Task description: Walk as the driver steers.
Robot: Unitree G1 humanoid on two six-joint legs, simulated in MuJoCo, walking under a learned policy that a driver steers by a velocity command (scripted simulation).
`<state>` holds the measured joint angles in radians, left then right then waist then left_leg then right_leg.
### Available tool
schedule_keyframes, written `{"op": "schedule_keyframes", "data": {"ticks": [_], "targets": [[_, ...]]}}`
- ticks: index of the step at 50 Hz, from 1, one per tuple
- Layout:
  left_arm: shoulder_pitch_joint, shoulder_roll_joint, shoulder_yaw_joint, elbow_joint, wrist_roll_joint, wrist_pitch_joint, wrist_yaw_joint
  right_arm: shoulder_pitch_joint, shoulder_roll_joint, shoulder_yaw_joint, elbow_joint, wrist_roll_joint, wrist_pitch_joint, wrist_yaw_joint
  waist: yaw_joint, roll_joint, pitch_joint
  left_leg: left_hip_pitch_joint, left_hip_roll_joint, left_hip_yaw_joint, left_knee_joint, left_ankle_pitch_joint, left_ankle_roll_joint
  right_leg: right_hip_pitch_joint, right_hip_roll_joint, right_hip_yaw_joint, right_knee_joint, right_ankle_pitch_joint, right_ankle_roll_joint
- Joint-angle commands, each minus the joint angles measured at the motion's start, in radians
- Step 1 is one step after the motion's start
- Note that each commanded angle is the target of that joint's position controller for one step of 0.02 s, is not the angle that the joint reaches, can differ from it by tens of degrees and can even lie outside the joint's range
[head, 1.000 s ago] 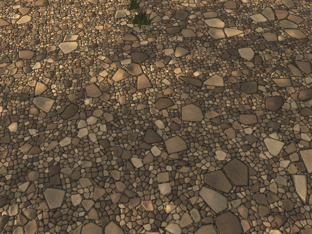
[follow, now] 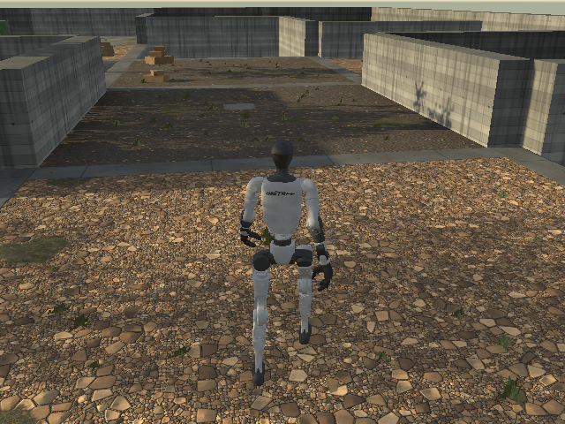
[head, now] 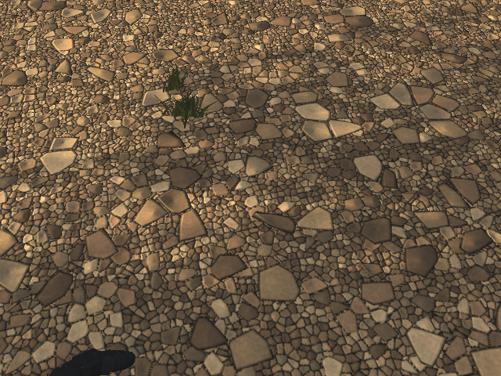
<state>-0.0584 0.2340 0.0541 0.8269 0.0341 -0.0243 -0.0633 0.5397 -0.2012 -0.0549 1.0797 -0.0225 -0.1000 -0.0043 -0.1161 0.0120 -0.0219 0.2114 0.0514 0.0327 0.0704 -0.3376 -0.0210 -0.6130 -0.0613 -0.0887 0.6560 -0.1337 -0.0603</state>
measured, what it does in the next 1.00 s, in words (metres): walks ahead: right foot, then left foot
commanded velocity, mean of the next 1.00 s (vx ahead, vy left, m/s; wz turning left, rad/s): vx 0.59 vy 0.00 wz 0.00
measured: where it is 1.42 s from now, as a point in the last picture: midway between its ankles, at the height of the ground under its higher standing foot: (261, 304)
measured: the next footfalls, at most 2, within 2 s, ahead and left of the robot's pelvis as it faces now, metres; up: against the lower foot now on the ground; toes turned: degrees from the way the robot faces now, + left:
right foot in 0.06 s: +0.21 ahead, -0.13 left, +0.00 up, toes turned -6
left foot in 0.52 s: +0.68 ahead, +0.02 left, +0.00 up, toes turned +5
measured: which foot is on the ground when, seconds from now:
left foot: down 0.00-0.08, up 0.10-0.50, down 0.52-1.00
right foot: up 0.00-0.04, down 0.06-0.54, up 0.56-0.92, down 0.94-1.00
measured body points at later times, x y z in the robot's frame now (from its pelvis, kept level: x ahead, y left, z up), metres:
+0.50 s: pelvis +0.42 -0.05 -0.02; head +0.46 -0.05 +0.43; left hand +0.32 +0.18 -0.16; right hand +0.66 -0.27 -0.10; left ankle +0.64 +0.03 -0.71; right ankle +0.17 -0.13 -0.72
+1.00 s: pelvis +0.66 -0.09 +0.00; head +0.67 -0.11 +0.45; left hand +0.75 +0.14 -0.13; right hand +0.68 -0.33 -0.16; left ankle +0.64 +0.02 -0.73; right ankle +0.73 -0.19 -0.73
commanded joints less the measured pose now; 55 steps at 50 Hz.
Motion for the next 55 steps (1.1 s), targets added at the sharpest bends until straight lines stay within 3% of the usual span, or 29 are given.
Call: {"op": "schedule_keyframes", "data": {"ticks": [1,2,3,4,5,6,7,10,13,16,19,21,23,25,26,27,28,29,31,32,34,37,40,45,47,48,49,51,55], "targets": [[-0.036,0.071,0.016,-0.081,0.006,-0.018,0.015,0.005,-0.179,-0.032,-0.015,0.005,-0.004,-0.001,0.095,0.146,0.128,-0.162,0.219,-0.013,0.155,0.841,0.181,0.192,0.094,-0.093,-0.044,-0.115,-0.064],[0.169,0.099,0.031,-0.026,0.006,-0.024,0.029,-0.021,-0.195,-0.034,-0.017,0.006,0.0,-0.002,0.194,0.136,0.025,-0.224,0.201,0.03,0.382,1.033,0.165,0.434,0.138,-0.103,-0.062,-0.119,-0.083],[0.417,0.155,0.057,0.054,0.013,-0.034,0.045,-0.064,-0.201,-0.034,-0.034,0.005,0.003,-0.004,0.305,0.102,-0.1,-0.42,0.148,0.054,0.675,0.917,0.145,0.762,0.102,-0.04,-0.074,-0.147,-0.104],[0.569,0.282,0.087,0.075,0.04,-0.046,0.06,-0.045,-0.082,-0.007,-0.092,0.026,0.001,0.012,0.323,-0.162,-0.267,-0.787,0.025,0.048,1.108,0.309,0.112,1.087,-0.213,0.414,-0.19,-0.615,-0.171],[0.607,0.298,0.085,0.089,0.02,-0.048,0.054,-0.09,-0.085,-0.015,-0.123,0.033,-0.023,0.02,0.309,-0.246,-0.361,-0.927,-0.098,-0.123,1.319,-0.151,0.141,1.066,-0.338,0.886,-0.447,-0.895,-0.188],[0.456,0.253,0.073,0.091,0.016,-0.05,0.052,-0.217,-0.128,-0.03,-0.16,0.03,-0.023,0.017,0.251,-0.153,-0.15,-1.043,-0.025,-0.157,1.382,-0.029,0.166,0.92,-0.293,0.774,-0.452,-0.761,-0.155],[0.39,0.18,0.057,0.086,0.009,-0.059,0.049,-0.244,-0.124,-0.027,-0.169,0.026,-0.028,0.021,0.212,-0.065,-0.052,-1.03,0.034,-0.12,1.34,0.074,0.167,0.769,-0.268,0.612,-0.435,-0.584,-0.15],[0.314,0.057,0.016,0.109,-0.007,-0.076,0.052,-0.189,-0.048,-0.014,-0.159,-0.018,0.012,0.045,0.081,-0.087,0.038,-0.864,0.097,-0.108,1.205,0.127,0.126,0.455,-0.16,0.371,-0.51,-0.407,-0.108],[0.376,0.067,0.011,0.135,-0.018,-0.097,0.058,-0.326,-0.046,-0.006,-0.229,-0.021,0.046,0.063,0.074,-0.068,0.142,-0.973,0.118,-0.061,1.113,0.199,0.083,0.399,-0.125,0.273,-0.595,-0.291,-0.131],[0.424,0.068,0.004,0.139,-0.022,-0.11,0.051,-0.498,-0.065,0.003,-0.303,-0.013,0.043,0.067,0.098,-0.039,0.204,-0.949,0.1,-0.001,0.831,0.357,0.065,0.366,-0.068,0.152,-0.651,-0.083,-0.139],[0.479,0.104,0.004,0.15,-0.041,-0.126,0.056,-0.583,-0.052,0.017,-0.332,0.005,0.04,0.075,0.115,-0.022,0.207,-0.771,0.052,0.06,0.601,0.52,0.096,0.398,-0.084,0.086,-0.747,0.152,-0.133],[0.521,0.115,0.003,0.173,-0.04,-0.123,0.064,-0.624,-0.063,0.021,-0.346,-0.001,0.035,0.065,0.123,-0.006,0.226,-0.78,0.018,0.089,0.503,0.526,0.122,0.567,-0.101,0.046,-0.707,0.462,-0.12],[0.558,0.151,0.006,0.185,-0.023,-0.109,0.075,-0.579,-0.08,0.017,-0.334,-0.014,0.024,0.049,0.113,-0.048,0.138,-0.709,-0.084,0.142,0.463,0.437,0.142,0.742,-0.106,0.024,-0.517,0.945,-0.082],[0.549,0.19,0.017,0.193,-0.002,-0.083,0.094,-0.288,-0.134,-0.003,-0.246,-0.021,0.004,0.028,-0.007,-0.113,-0.039,-0.42,-0.138,0.111,0.434,0.404,0.169,0.762,-0.102,0.021,-0.121,1.102,-0.041],[0.526,0.188,0.017,0.188,-0.015,-0.075,0.099,-0.127,-0.168,-0.014,-0.195,-0.037,-0.004,0.017,-0.08,-0.117,-0.113,-0.224,-0.071,0.069,0.367,0.538,0.186,0.668,-0.062,0.001,0.139,0.929,-0.024],[0.607,0.072,-0.003,0.16,-0.025,-0.073,0.093,-0.04,-0.277,-0.038,-0.174,-0.058,-0.006,0.008,-0.021,0.072,-0.268,0.089,0.211,-0.153,0.562,0.988,0.239,0.404,0.047,-0.003,0.533,0.153,-0.013],[0.763,0.014,-0.018,0.178,-0.112,-0.074,0.092,-0.04,-0.309,-0.049,-0.174,-0.035,-0.005,0.027,0.028,0.261,-0.53,0.405,0.474,-0.614,0.529,1.274,0.448,0.086,0.204,0.155,0.942,-0.51,0.017],[0.646,0.102,0.002,0.17,-0.081,-0.071,0.101,-0.108,-0.267,-0.054,-0.194,0.0,0.012,0.024,0.026,0.027,-0.525,0.266,0.37,-0.509,0.473,1.174,0.397,0.09,0.127,0.231,0.919,-0.371,0.0],[0.454,0.065,-0.007,0.122,-0.042,-0.075,0.091,-0.261,-0.122,-0.01,-0.182,0.001,0.007,0.016,0.075,-0.008,-0.144,-0.099,0.281,-0.305,0.341,0.999,0.315,0.02,0.049,0.179,0.732,-0.284,0.01],[0.431,0.056,-0.006,0.119,-0.016,-0.057,0.084,-0.262,-0.096,-0.001,-0.172,0.009,0.004,0.006,0.092,-0.009,-0.072,-0.232,0.25,-0.245,0.293,0.996,0.292,0.069,0.028,0.178,0.666,-0.265,0.015],[0.477,0.014,-0.012,0.13,0.002,-0.017,0.071,-0.268,-0.082,0.012,-0.149,0.013,-0.002,0.002,0.149,-0.003,-0.041,-0.431,0.221,-0.151,0.222,0.981,0.283,0.219,0.021,0.16,0.55,-0.256,0.034],[0.461,-0.006,-0.021,0.122,-0.006,0.003,0.072,-0.315,-0.123,0.01,-0.14,-0.003,-0.018,0.015,0.198,0.045,-0.041,-0.529,0.163,-0.023,0.206,1.043,0.262,0.29,0.025,0.113,0.315,-0.174,0.042],[0.38,0.01,-0.029,0.119,-0.012,0.002,0.077,-0.292,-0.123,0.01,-0.118,0.006,-0.01,0.026,0.162,0.095,-0.056,-0.496,0.119,0.022,0.206,0.907,0.224,0.329,0.025,0.068,0.113,0.016,0.041],[0.322,0.034,-0.026,0.132,-0.005,-0.008,0.085,-0.279,-0.124,0.008,-0.087,0.013,0.031,0.013,0.145,0.072,0.002,-0.5,0.137,-0.032,0.256,0.473,0.179,0.407,0.024,0.066,-0.089,0.064,0.033],[0.354,0.076,-0.019,0.152,0.007,-0.029,0.091,-0.222,-0.089,0.015,-0.071,0.001,0.047,-0.002,0.13,-0.032,0.028,-0.517,0.072,-0.031,0.362,0.226,0.107,0.482,-0.058,0.162,-0.242,0.282,0.018],[0.358,0.129,-0.013,0.147,0.004,-0.038,0.096,-0.111,-0.056,0.018,-0.056,-0.005,0.057,-0.008,0.064,-0.149,0.022,-0.524,-0.011,0.01,0.441,-0.012,0.075,0.49,-0.193,0.297,-0.257,0.507,-0.027],[0.338,0.109,-0.019,0.145,-0.02,-0.028,0.099,-0.026,-0.003,0.031,-0.013,0.016,0.079,-0.018,0.064,-0.226,-0.029,-0.444,-0.06,0.023,0.481,-0.12,0.06,0.431,-0.25,0.361,-0.304,0.455,-0.131],[0.27,0.057,-0.034,0.14,-0.018,-0.017,0.099,-0.098,-0.05,0.022,-0.015,0.014,0.105,-0.028,0.059,-0.178,0.018,-0.398,-0.058,-0.004,0.429,-0.062,0.056,0.355,-0.185,0.356,-0.361,0.231,-0.111],[0.278,0.049,-0.034,0.162,-0.033,-0.009,0.106,-0.172,-0.064,0.029,-0.005,0.008,0.103,-0.024,0.082,-0.086,0.02,-0.342,0.008,-0.05,0.303,0.107,0.039,0.383,-0.074,0.246,-0.373,0.056,-0.013]]}}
